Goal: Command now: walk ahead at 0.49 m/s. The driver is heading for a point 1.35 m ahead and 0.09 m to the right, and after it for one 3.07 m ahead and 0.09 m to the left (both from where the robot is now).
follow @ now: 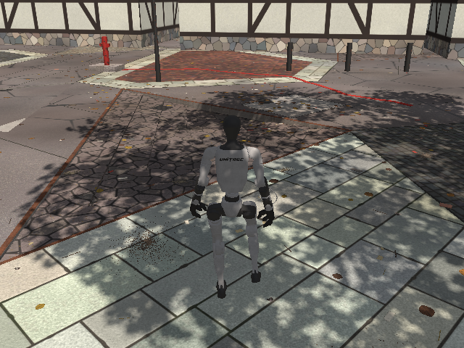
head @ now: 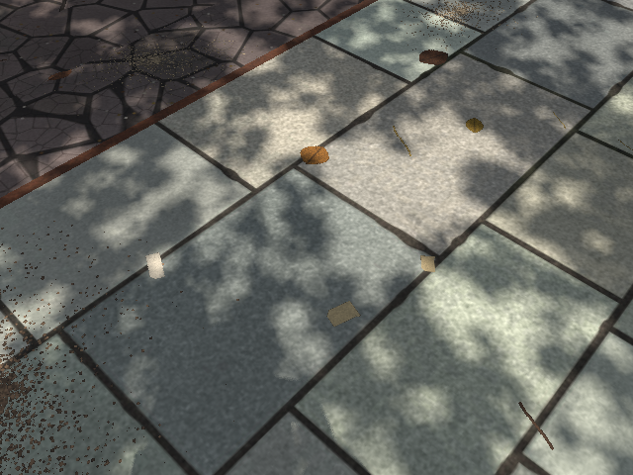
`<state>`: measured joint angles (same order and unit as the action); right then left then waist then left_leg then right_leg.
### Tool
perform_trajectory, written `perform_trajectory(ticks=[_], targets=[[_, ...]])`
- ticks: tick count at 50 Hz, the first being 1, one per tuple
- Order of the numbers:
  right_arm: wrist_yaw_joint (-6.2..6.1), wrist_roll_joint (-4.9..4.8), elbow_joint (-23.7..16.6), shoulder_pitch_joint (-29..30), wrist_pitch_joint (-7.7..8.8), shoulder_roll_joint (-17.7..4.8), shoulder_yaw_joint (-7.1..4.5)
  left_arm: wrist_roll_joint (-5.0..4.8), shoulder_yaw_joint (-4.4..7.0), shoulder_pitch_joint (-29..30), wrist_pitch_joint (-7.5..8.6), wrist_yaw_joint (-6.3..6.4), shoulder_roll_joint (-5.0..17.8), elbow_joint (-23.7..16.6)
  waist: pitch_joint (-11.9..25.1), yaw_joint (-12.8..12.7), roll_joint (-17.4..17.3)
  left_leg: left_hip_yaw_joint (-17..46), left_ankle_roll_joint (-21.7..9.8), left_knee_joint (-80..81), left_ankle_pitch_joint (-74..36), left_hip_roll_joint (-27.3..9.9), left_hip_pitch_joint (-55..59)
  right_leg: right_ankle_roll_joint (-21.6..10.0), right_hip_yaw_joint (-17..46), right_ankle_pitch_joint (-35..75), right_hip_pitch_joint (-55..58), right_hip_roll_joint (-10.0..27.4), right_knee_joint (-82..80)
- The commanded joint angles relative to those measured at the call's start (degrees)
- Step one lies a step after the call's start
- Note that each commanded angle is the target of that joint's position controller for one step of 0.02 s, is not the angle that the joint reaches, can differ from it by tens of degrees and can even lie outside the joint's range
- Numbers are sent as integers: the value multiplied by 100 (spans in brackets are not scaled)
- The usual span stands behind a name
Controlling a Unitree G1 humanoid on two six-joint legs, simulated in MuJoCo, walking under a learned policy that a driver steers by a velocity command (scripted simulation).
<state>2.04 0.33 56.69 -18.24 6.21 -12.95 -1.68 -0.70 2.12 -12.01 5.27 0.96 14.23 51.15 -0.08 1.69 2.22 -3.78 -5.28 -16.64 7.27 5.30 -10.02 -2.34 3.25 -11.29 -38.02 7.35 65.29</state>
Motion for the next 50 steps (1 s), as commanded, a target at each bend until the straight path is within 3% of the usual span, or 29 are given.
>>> perform_trajectory(ticks=[1, 5, 10, 12, 13, 14, 15, 16, 17, 18, 19, 20, 21, 23, 26, 32, 37, 40, 41, 42, 43, 44, 45, 46, 47, 48, 50], targets=[[-112, -6, -311, 231, 104, -752, -117, 73, 78, -200, -18, 39, 264, -241, -320, -269, -439, 1178, -977, 1183, -398, -1591, -625, 155, 6, 921, -114, 238, -797], [-201, -98, -215, -235, 28, -912, -144, 18, 39, 735, 50, -35, 166, -487, -313, 69, -436, 918, -727, 1089, -485, -1514, -94, 200, -210, 1755, 52, -18, -2464], [-217, -153, -25, -655, -93, -971, -180, -57, 15, 1436, 101, -212, 245, -771, -475, 278, -514, 1020, -648, 682, -340, -1870, 837, 97, -244, 1246, 36, -185, -3335], [-230, -157, -15, -605, -154, -1038, -215, -58, 54, 1309, 153, -270, 371, -807, -395, 130, -589, 1101, -557, 370, -629, -2008, 1091, -64, -292, 778, 360, -279, -3572], [-233, -153, -38, -494, -186, -1080, -226, -53, 107, 1006, 176, -279, 475, -748, -234, -76, -652, 1049, -483, 20, -1283, -1975, 1104, -160, -414, 609, 853, -416, -3686], [-231, -128, -72, -385, -218, -1019, -198, -43, 227, 293, 191, -264, 672, -537, 173, -450, -612, 822, -353, -828, -2237, -1711, 1002, -300, -570, 560, 1800, -614, -3812], [-227, -48, -184, -331, -218, -799, -105, -11, 385, -871, 203, -220, 1074, -236, 988, -893, -335, 503, -156, -2350, -2129, -1361, 220, -606, -79, 711, 3472, -174, -3651], [-173, -26, -289, -910, -99, -148, 97, 84, 554, -1677, 156, -204, 1742, -77, 1858, -827, 1068, 49, 313, -4731, -41, -410, -2217, -1494, 2375, 95, 5860, 1283, -3945], [-145, -111, -206, -930, 63, -302, 82, 71, 433, -1779, 147, -227, 1325, -48, 2242, -850, 1292, 924, 268, -5702, 2405, -231, -3091, -1721, 3936, -369, 6156, 1624, -4769], [-122, -266, -350, -407, 149, -877, -70, 41, 309, -1263, 160, -227, 959, -133, 1399, -749, 876, 1069, 134, -6076, 2092, -601, -3583, -1390, 3170, -405, 5468, 1439, -4817], [-141, -280, -462, -16, 163, -930, -87, 31, 232, -684, 147, -227, 748, -277, 896, -576, 465, 893, 90, -5909, 1526, -933, -3492, -1196, 2310, 22, 4620, 1217, -4914], [-178, -201, -490, 186, 129, -854, -108, 48, 171, -287, 139, -256, 567, -338, 512, -412, 125, 793, 121, -5534, 1107, -1132, -3262, -1100, 1731, 431, 3848, 961, -5138], [-206, -142, -483, 147, 46, -775, -144, 81, 126, -109, 153, -281, 427, -343, 323, -221, 183, 808, 143, -5181, 824, -1306, -2911, -988, 1292, 665, 3338, 728, -5347], [-218, -123, -414, -63, -105, -509, -127, 98, 128, -196, 177, -308, 408, -214, 202, -62, 245, 716, 219, -4920, 563, -1339, -2541, -1018, 855, 1091, 2884, 529, -5609], [-244, -78, -583, 339, -173, -516, -164, 103, 189, -517, 186, -232, 629, -24, -23, -65, 93, 689, 350, -4277, -26, -1376, -3019, -1090, 498, 1766, 2956, 512, -5761], [-168, -90, -955, 1610, -116, -364, -127, 35, 192, -1006, 95, -87, 731, 196, -288, -406, 115, 466, 409, -2286, -1365, -1170, -3021, -889, 41, 1478, 3240, 359, -5928], [-25, -149, -1235, 2320, -53, -394, -95, -17, 234, -1406, -12, -44, 778, 463, -559, -577, 125, 451, 268, -1547, -1059, -1054, -3187, -856, 72, 1439, 4090, 686, -5659], [57, -155, -1275, 2175, 7, -539, -141, -33, 288, -1283, -87, -10, 875, 491, -406, -369, 215, 332, 64, -1308, -455, -895, -2662, -732, 66, 2239, 4399, 822, -5202], [53, -149, -1195, 1833, 21, -664, -205, -28, 304, -1162, -111, -7, 932, 464, -174, -161, 307, 175, -24, -1269, -311, -712, -2045, -666, -3, 3140, 4374, 764, -4816], [29, -138, -962, 1079, 23, -853, -325, -12, 285, -1038, -145, -9, 890, 436, 261, 237, 289, -2, -155, -1186, -333, -495, -1002, -545, -200, 3962, 4190, 520, -3950], [-20, -113, -657, -6, 16, -1188, -470, 42, 213, -996, -152, -13, 739, 348, 981, 653, 78, 395, -403, -1369, -489, -840, 682, -356, -417, 3515, 3317, 202, -2560], [-60, 0, -503, -833, -22, -1755, -613, 71, 32, -1644, -54, -79, 137, 284, 1909, 535, -1172, 2863, -1274, -1180, 239, -2364, 3108, 74, -660, 1164, 915, -686, -164], [-49, -63, -478, -865, -44, -1455, -500, 17, -2, -1639, 103, -114, 102, 370, 2371, 522, -1659, 4632, -1503, -176, 744, -2828, 3450, 85, 155, -2056, -5, -1081, 921], [-47, -111, -529, -414, -29, -1140, -394, -150, 144, -1134, 205, -142, 633, 218, 1561, 472, -1322, 3979, -1185, -57, 1036, -2644, 2775, -48, 391, -1866, -550, -699, 1356], [-54, -107, -672, 132, -30, -925, -325, -202, 162, -670, 239, -122, 741, 66, 925, 309, -923, 3129, -974, 60, 768, -2454, 1837, -128, 180, -1334, -573, -362, 1194], [-25, -55, -723, 549, -18, -736, -265, -126, 190, -433, 213, -76, 700, 25, 464, 113, -523, 2510, -860, 289, 344, -2214, 906, -123, 67, -858, -320, -121, 802], [15, 22, -692, 796, 25, -513, -201, -40, 227, -667, 39, -23, 477, 87, 243, -234, -726, 1825, -727, 648, -37, -1853, -12, -114, 106, -405, 388, 135, 262]])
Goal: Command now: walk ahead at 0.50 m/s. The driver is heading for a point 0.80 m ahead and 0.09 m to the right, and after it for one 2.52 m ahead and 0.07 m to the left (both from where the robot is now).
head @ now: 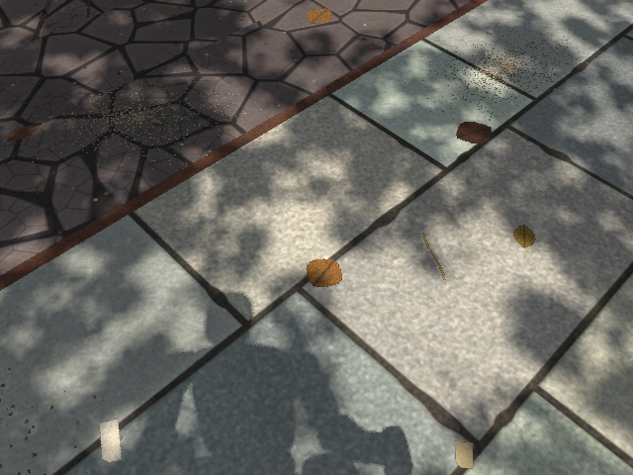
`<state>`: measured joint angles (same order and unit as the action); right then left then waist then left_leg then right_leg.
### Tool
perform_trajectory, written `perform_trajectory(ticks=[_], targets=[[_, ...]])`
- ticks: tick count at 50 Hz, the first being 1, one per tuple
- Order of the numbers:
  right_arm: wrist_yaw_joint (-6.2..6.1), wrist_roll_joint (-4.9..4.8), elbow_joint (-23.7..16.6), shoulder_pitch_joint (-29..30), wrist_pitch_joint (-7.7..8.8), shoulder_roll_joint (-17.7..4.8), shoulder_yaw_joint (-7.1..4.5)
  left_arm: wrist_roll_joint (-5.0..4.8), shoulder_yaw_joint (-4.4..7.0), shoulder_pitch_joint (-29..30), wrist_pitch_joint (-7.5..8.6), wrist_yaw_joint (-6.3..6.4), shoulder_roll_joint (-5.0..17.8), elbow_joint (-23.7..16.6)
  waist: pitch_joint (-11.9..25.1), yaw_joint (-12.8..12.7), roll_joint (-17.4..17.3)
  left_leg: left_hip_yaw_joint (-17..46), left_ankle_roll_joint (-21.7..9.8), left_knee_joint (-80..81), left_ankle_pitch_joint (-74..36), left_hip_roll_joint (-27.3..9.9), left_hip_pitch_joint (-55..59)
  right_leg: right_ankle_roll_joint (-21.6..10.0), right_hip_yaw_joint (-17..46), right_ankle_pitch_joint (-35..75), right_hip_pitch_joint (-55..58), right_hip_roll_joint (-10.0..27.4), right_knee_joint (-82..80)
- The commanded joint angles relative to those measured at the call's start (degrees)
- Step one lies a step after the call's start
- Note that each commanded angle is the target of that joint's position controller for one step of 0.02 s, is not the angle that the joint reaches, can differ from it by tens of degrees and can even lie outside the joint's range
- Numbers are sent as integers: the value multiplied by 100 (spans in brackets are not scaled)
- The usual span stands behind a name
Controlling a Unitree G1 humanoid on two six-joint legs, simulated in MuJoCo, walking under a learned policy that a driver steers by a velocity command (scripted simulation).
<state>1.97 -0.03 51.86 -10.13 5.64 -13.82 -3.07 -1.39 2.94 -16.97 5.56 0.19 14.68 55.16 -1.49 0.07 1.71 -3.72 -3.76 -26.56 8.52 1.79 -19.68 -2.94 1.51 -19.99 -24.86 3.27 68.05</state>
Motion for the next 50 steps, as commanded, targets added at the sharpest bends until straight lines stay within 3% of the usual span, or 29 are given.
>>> perform_trajectory(ticks=[1, 4, 6, 10, 15, 18, 19, 20, 21, 22, 23, 24, 25, 26, 27, 29, 31, 35, 39, 41, 42, 43, 44, 45, 46, 47, 50], targets=[[21, 47, -146, -93, 97, -452, -71, 38, 136, -276, -57, 63, 302, -276, 333, -124, -680, 1621, -926, 1764, -340, -1436, 769, -23, 229, 549, -816, 557, -139], [-78, 43, 19, -419, 116, -711, -128, 89, 174, 153, -129, 95, 337, -448, 74, -108, -507, 1281, -1020, 1976, -899, -1421, 785, 140, 186, 1183, -1307, 615, -816], [-152, 25, 103, -642, 79, -745, -128, 121, 183, 588, -114, 84, 322, -589, 4, -1, -447, 1138, -961, 2000, -1122, -1398, 1032, 221, 163, 1759, -1637, 604, -1464], [-220, -32, 223, -977, 28, -797, -117, 88, 122, 1361, -61, -1, 174, -797, -132, 236, -487, 775, -768, 2042, -1040, -1235, 1256, 232, -41, 2652, -1472, 392, -2795], [-244, -79, 479, -1452, -81, -862, -153, 24, 54, 2140, -3, -159, 179, -1085, -383, 478, -478, 790, -761, 1749, -1036, -1537, 2125, 148, -120, 2349, -1640, 223, -3598], [-277, -103, 530, -1394, -158, -948, -209, 9, 78, 2077, 55, -250, 322, -1164, -294, 297, -595, 835, -644, 1325, -1719, -1740, 2509, -63, -175, 1746, -1281, 97, -3865], [-282, -105, 505, -1274, -178, -1002, -227, 14, 130, 1785, 70, -254, 441, -1102, -106, 108, -677, 780, -576, 1010, -2505, -1708, 2511, -156, -297, 1575, -752, -55, -3921], [-281, -111, 471, -1116, -204, -1000, -223, 34, 229, 1158, 78, -238, 607, -921, 269, -255, -691, 601, -465, 302, -3436, -1522, 2391, -287, -480, 1607, 179, -267, -4040], [-276, -77, 411, -1063, -216, -846, -161, 58, 378, 128, 75, -195, 918, -604, 925, -673, -551, 366, -289, -917, -3459, -1189, 1784, -494, -358, 1778, 1706, -186, -3935], [-246, 4, 289, -1484, -156, -408, -19, 172, 509, -794, 63, -148, 1451, -434, 1875, -699, 414, 64, 49, -3123, -1516, -554, -214, -1174, 1615, 1561, 4013, 1249, -3881], [-206, -11, 380, -1823, -20, -8, 117, 161, 456, -897, 42, -178, 1423, -382, 2433, -549, 1423, 647, 238, -4447, 2463, 253, -1595, -1708, 3783, 1455, 4876, 2063, -4766], [-186, -160, 342, -1362, 77, -659, -52, 132, 315, -599, 50, -169, 968, -440, 1909, -599, 921, 1113, 168, -5034, 2465, -84, -2052, -1445, 3323, 1910, 4405, 1865, -4834], [-198, -219, 216, -961, 117, -812, -88, 132, 242, 11, 48, -154, 792, -574, 1206, -433, 621, 900, 150, -5015, 2020, -358, -2109, -1259, 2332, 3089, 3482, 1727, -4822], [-245, -152, 218, -759, 95, -773, -109, 161, 176, 436, 49, -175, 611, -643, 868, -243, 124, 771, 199, -4738, 1658, -586, -1810, -1149, 1619, 4030, 2647, 1471, -4894], [-285, -97, 234, -773, 16, -682, -148, 187, 136, 656, 59, -198, 467, -646, 653, -39, 68, 737, 229, -4403, 1461, -740, -1468, -1044, 1116, 4441, 2029, 1259, -5028], [-316, -79, 330, -1060, -167, -362, -127, 266, 85, 725, 76, -212, 328, -532, 621, 206, 229, 683, 276, -3979, 1197, -794, -836, -1029, 621, 4902, 1380, 1036, -5264], [-353, -33, 298, -1034, -252, -268, -125, 297, 83, 740, 83, -144, 438, -421, 583, 339, 273, 634, 372, -3381, 825, -757, -714, -1098, 257, 5379, 1137, 932, -5350], [-354, 17, 129, -341, -314, -228, -73, 252, 95, 741, -30, -1, 624, -287, 679, 185, 324, 503, 460, -1712, -195, -688, -358, -932, -180, 5184, 1163, 724, -5349], [-344, -5, 72, 76, -397, -380, -103, 214, 80, 559, -145, 26, 632, -53, 567, 24, 320, 533, 430, -985, -291, -604, -133, -926, 34, 4053, 1352, 852, -5299], [-338, 37, 99, 72, -388, -407, -123, 143, 57, 662, -200, 43, 566, 4, 470, 131, 266, 478, 310, -406, -352, -540, 162, -812, 133, 3338, 1333, 820, -5042], [-339, 82, 155, -16, -372, -451, -143, 91, 32, 615, -218, 51, 485, 47, 465, 204, 160, 462, 216, 99, -819, -507, 498, -619, 133, 2811, 1296, 641, -4825], [-358, 124, 192, -95, -357, -676, -195, 134, -1, 363, -215, 57, 363, 99, 544, 122, -152, 742, 111, 287, -2057, -776, 948, -354, 70, 2161, 1191, 368, -4550], [-390, 112, 166, -33, -365, -956, -236, 248, -2, -99, -197, 57, 283, 177, 672, -259, -637, 1042, -102, 35, -2982, -1128, 1440, -117, -166, 1173, 853, -76, -4292], [-395, 79, 238, 72, -403, -728, -180, 246, -44, -459, -229, 87, 53, 297, 764, -446, -1183, 1240, -464, 22, -2623, -1311, 1479, 73, -316, 311, 721, -257, -4319], [-357, 10, 241, 224, -428, -468, -141, 235, -46, -230, -290, 121, 132, 280, 621, -326, -1088, 1265, -466, 134, -1789, -1191, 1172, 163, -342, 266, 868, -256, -4382], [-330, 0, 226, 366, -441, -390, -124, 201, -18, 27, -368, 150, 273, 248, 454, -256, -913, 1167, -315, 196, -1286, -1021, 915, 181, -355, 354, 913, -246, -4415], [-312, 12, 296, 394, -387, -476, -136, 188, 9, 176, -513, 187, 358, 288, 451, -182, -627, 928, -127, 76, -1378, -783, 873, 143, -285, 719, 1083, -156, -4439]])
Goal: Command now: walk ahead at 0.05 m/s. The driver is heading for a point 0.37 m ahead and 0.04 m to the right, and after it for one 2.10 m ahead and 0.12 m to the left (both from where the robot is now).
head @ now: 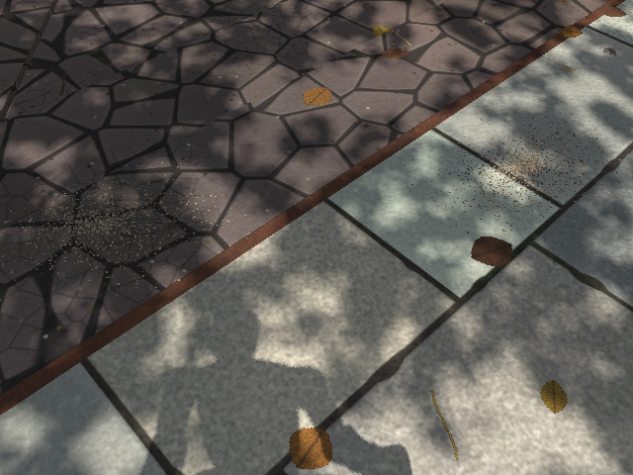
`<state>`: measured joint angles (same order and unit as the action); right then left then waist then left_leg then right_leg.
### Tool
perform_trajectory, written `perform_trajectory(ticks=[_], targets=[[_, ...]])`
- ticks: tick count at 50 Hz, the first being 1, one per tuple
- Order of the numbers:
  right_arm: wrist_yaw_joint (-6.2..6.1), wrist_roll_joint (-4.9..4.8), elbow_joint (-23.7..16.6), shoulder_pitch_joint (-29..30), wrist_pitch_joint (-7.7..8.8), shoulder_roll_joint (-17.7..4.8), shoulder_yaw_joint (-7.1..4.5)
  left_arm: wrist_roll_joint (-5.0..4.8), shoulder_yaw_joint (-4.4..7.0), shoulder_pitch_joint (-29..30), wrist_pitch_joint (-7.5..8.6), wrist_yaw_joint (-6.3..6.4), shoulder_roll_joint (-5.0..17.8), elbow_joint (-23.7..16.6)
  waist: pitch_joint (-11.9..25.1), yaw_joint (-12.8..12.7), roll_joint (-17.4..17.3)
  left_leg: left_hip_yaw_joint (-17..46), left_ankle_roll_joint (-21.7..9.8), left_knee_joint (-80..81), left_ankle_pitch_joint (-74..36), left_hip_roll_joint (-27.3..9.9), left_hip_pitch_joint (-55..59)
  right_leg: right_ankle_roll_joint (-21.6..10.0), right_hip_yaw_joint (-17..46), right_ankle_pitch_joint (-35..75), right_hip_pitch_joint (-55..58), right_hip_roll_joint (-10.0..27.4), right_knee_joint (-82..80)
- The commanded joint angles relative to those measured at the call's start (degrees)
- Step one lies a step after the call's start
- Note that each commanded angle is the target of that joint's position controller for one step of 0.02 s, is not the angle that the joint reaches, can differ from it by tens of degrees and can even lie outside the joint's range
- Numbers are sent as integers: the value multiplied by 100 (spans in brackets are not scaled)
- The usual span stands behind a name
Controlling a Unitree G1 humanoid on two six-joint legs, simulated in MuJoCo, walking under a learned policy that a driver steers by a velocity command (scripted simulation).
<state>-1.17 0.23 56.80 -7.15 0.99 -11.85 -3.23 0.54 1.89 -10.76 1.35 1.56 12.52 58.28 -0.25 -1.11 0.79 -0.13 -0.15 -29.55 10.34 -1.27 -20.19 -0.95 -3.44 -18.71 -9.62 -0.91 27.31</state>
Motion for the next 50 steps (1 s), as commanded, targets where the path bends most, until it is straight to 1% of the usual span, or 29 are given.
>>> perform_trajectory(ticks=[1, 5, 11, 20, 29, 37, 47, 48, 49, 50], targets=[[-5, -26, -149, 64, 89, -667, -120, -8, 112, -444, -97, 48, 555, 5, 371, -44, -485, 528, -490, 312, -1744, -448, 994, -57, 230, 737, -380, 288, -364], [-34, -41, -25, 66, 67, -650, -117, -31, 118, -424, -84, 41, 522, 126, 452, 21, -268, 440, -546, 136, -2181, -387, 1217, -21, 226, 1100, -299, 328, -302], [-43, -49, 77, 194, -22, -611, -113, -25, 99, -539, -129, 64, 435, 314, 259, 24, -121, 370, -538, 168, -1795, -304, 1149, 15, 200, 925, -314, 337, -321], [-64, -39, 213, 277, -110, -554, -97, -13, 58, -725, -102, 104, 369, 487, -29, 49, -114, 295, -439, 316, -1035, -185, 1074, 27, 192, 464, -499, 362, -451], [-87, -34, 341, 244, -142, -523, -69, -7, 25, -932, -53, 118, 255, 568, -198, 76, -113, 287, -376, 450, -466, -134, 999, 13, 192, 100, -648, 364, -572], [-100, -35, 434, 132, -139, -498, -38, -11, 8, -1115, -19, 118, 174, 591, -240, 89, -78, 283, -354, 486, -323, -113, 960, -5, 198, 28, -691, 362, -625], [-109, -43, 512, -25, -132, -468, -4, -21, -4, -1302, 4, 113, 117, 583, -248, 98, -59, 272, -345, 463, -441, -98, 959, -21, 206, 133, -694, 359, -643], [-109, -43, 572, -133, -137, -423, 9, -29, -5, -1437, -3, 116, 91, 640, -135, 87, -32, 197, -347, 452, 195, -23, 989, -55, 188, -389, -648, 337, -700], [-114, -69, 590, -177, -141, -471, -12, -60, 29, -1474, -18, 127, 183, 639, -243, 83, 48, 78, -353, 332, 1071, 106, 827, -154, 244, -1072, -725, 338, -735], [-116, -98, 585, -192, -127, -525, -41, -88, 75, -1421, -25, 145, 319, 567, -396, 69, 184, -61, -368, 140, 1944, 235, 510, -319, 416, -1783, -788, 430, -792]])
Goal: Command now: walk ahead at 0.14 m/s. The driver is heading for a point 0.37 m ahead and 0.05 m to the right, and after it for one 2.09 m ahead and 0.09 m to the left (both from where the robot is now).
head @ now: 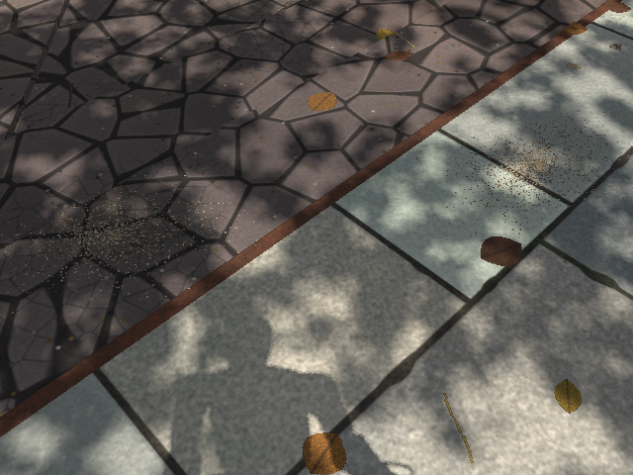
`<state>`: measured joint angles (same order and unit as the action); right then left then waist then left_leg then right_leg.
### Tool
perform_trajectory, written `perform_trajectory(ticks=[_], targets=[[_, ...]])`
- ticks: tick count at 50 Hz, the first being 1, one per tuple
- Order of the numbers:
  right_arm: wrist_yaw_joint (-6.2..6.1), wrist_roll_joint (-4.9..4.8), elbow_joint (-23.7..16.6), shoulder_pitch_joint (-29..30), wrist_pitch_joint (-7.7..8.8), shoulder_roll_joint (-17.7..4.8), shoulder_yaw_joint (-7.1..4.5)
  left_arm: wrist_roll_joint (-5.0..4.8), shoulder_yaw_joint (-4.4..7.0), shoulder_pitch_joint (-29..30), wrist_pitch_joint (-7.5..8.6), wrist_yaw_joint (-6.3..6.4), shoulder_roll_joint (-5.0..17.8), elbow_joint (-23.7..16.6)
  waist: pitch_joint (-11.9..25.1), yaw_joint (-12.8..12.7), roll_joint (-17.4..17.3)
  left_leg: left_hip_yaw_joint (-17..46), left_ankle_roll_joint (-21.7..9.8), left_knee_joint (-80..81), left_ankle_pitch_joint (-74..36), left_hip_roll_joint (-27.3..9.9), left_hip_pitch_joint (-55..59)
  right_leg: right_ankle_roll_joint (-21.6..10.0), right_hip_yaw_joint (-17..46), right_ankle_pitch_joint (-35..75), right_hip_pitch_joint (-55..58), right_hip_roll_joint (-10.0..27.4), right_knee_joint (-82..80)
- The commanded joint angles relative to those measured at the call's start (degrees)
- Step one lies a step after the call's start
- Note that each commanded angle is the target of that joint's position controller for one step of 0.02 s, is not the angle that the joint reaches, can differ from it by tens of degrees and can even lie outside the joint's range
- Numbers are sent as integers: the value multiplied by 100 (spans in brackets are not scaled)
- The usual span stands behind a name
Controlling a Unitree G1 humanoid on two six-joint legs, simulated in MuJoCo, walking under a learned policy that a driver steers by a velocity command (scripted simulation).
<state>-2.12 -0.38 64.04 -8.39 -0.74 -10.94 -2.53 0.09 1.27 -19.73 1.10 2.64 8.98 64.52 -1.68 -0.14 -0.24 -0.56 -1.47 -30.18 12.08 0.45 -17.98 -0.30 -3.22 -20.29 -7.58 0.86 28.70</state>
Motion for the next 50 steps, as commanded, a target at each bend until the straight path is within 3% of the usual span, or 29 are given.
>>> perform_trajectory(ticks=[1, 3, 5, 7, 8, 10, 11, 12, 13, 14, 15, 16, 18, 20, 23, 26, 30, 32, 33, 34, 35, 36, 37, 38, 39, 41, 44, 47, 50], targets=[[-9, -39, -205, 59, 93, -622, -118, -72, 167, -590, 17, 50, 755, -116, -453, -109, 365, -65, -249, -6, 2179, 107, -141, -572, 713, -2227, -992, 469, -1118], [79, -92, -416, 455, 284, -424, -87, -141, 299, -859, 123, 44, 1120, -118, -791, -276, 955, -396, -200, -1063, 1309, 148, -1023, -1099, 2044, -2780, -571, 1472, -1862], [175, -119, -540, 592, 442, -428, -93, -111, 342, -725, 243, 24, 1135, -191, -1058, -240, 980, -103, -319, -1818, 1250, -287, -1733, -1364, 2612, -2132, -281, 2051, -1989], [238, -192, -608, 576, 554, -453, -98, -144, 327, -604, 317, -46, 1013, -275, -1026, -149, 794, -76, -400, -1339, 1508, -421, -1791, -1162, 2175, -1243, 79, 1851, -1750], [258, -206, -571, 444, 593, -432, -108, -175, 330, -482, 312, -77, 1030, -317, -931, -31, 721, -271, -404, -737, 1292, -320, -1213, -1008, 1762, -915, -89, 1608, -1590], [271, -177, -145, -566, 585, -512, -228, -168, 335, -297, 279, -130, 1110, -407, -476, 384, 650, -768, -296, -84, 323, 241, 904, -783, 1046, 94, -1046, 1054, -901], [266, -166, 52, -1313, 561, -704, -337, -153, 315, -125, 303, -140, 1095, -473, -155, 742, 407, -403, -390, 48, 229, 90, 1813, -604, 658, 1095, -1481, 792, 31], [227, -135, 157, -2127, 572, -1281, -487, -136, 220, 66, 359, -141, 734, -694, 149, 979, -1054, 1792, -966, 1024, 858, -1200, 2715, -144, -144, 1058, -2612, 72, 2245], [295, -67, 224, -2587, 644, -1358, -418, -161, 144, 127, 474, -131, 415, -876, 623, 970, -1777, 4151, -1628, 1996, 1062, -2227, 3196, -79, 379, -1071, -3491, -394, 3882], [286, -22, 105, -2005, 731, -1018, -263, -299, 214, 278, 551, -171, 634, -934, 236, 631, -1003, 3963, -1570, 1905, 1338, -2357, 2856, -263, 903, -892, -4041, 12, 4737], [308, -28, -83, -1472, 772, -763, -167, -336, 229, 391, 591, -220, 739, -975, -55, 434, -624, 3161, -1329, 1886, 1194, -2124, 2445, -437, 877, -288, -4152, 296, 4821], [343, -5, -202, -1112, 779, -690, -104, -289, 264, 438, 607, -215, 764, -954, -192, 272, -311, 2487, -1144, 1981, 862, -1881, 2082, -513, 782, 286, -4068, 523, 4575], [358, 41, -256, -1000, 737, -519, -7, -197, 360, 428, 543, -220, 855, -931, -268, 94, -339, 1456, -874, 2109, -158, -1417, 1583, -497, 640, 849, -3570, 743, 3959], [288, 56, -186, -1321, 699, -576, 16, -179, 365, 518, 447, -254, 731, -957, -281, 76, -373, 1003, -879, 2188, -982, -1269, 1503, -357, 449, 1053, -3505, 743, 3600], [168, 71, -203, -1520, 666, -803, 4, -126, 319, 1289, 396, -262, 615, -1284, -448, 156, -230, 748, -964, 2331, -1490, -1291, 1465, -135, 359, 1545, -3810, 729, 2605], [90, 100, -313, -1461, 595, -889, 8, -119, 222, 2004, 432, -319, 497, -1529, -566, 260, -334, 154, -779, 2222, -2674, -997, 1008, -66, 9, 2193, -3014, 367, 1155], [64, 7, -185, -1734, 511, -925, -27, -136, 204, 2276, 414, -426, 639, -1663, -365, 221, -549, 32, -679, 1697, -3441, -1167, 1466, -247, 45, 2395, -2346, 119, 442], [44, 8, -242, -1487, 475, -1002, -71, -82, 318, 1710, 438, -440, 972, -1523, 53, -151, -692, 90, -509, 1031, -4283, -1237, 1889, -466, 93, 2226, -1718, -76, 241], [42, -6, -284, -1325, 444, -999, -78, -43, 410, 1040, 463, -434, 1144, -1290, 416, -504, -631, 12, -382, 304, -4536, -1075, 1949, -598, 20, 2475, -957, -231, -34], [66, 19, -309, -1429, 445, -953, -59, 12, 493, 510, 474, -404, 1405, -1121, 819, -692, -364, -126, -153, -671, -3908, -755, 1558, -727, 195, 3850, 83, 37, -158], [90, 194, -400, -1777, 473, -654, 37, 174, 520, -47, 445, -362, 1762, -1007, 1698, -546, 630, -266, 77, -2497, -930, -212, 183, -1179, 1432, 6377, 1887, 1266, 483], [149, 67, -171, -2709, 520, -48, 190, 233, 393, -13, 406, -398, 1626, -1009, 2771, -118, 1713, 452, 272, -4154, 2912, 448, -667, -2185, 3204, 7295, 2809, 2439, 116], [182, -71, -44, -2680, 516, -470, 76, 69, 338, 262, 359, -444, 1345, -1089, 2792, -155, 1066, 1004, 298, -4587, 2745, 203, -664, -2192, 3210, 5465, 2156, 2206, -374], [164, -156, -261, -1903, 469, -672, 17, -55, 290, 949, 331, -429, 1173, -1221, 1686, -116, 653, 563, 333, -4568, 2426, -58, -1194, -1890, 2536, 3961, 1193, 1922, -702], [87, -114, -371, -1404, 392, -684, -12, -45, 202, 1394, 324, -399, 955, -1296, 1075, -20, 153, 427, 356, -4249, 2006, -305, -1172, -1589, 2100, 3102, 260, 1631, -1014], [-40, -16, -402, -1337, 205, -598, -62, 97, 139, 1767, 316, -376, 834, -1271, 605, 257, 332, 399, 359, -3371, 1557, -559, -367, -1288, 1377, 2469, -1166, 1212, -1359], [-146, 37, -387, -1417, 120, -391, -29, 230, 153, 1622, 306, -303, 914, -1160, 663, 347, 615, 203, 340, -2054, 1449, -487, 174, -1332, 1035, 2372, -1528, 1009, -1479], [-143, 58, -429, -1167, 26, -521, -45, 122, 174, 1588, 228, -212, 1048, -1166, 826, 284, 631, 127, 283, -1128, 631, -455, 559, -1276, 1210, 548, -1540, 1070, -1698], [-75, 171, -384, -1065, -13, -546, -66, -3, 127, 1565, 119, -158, 916, -1087, 382, 381, 563, -49, 94, -220, 10, -335, 1087, -787, 1114, -1292, -2086, 809, -1799]])
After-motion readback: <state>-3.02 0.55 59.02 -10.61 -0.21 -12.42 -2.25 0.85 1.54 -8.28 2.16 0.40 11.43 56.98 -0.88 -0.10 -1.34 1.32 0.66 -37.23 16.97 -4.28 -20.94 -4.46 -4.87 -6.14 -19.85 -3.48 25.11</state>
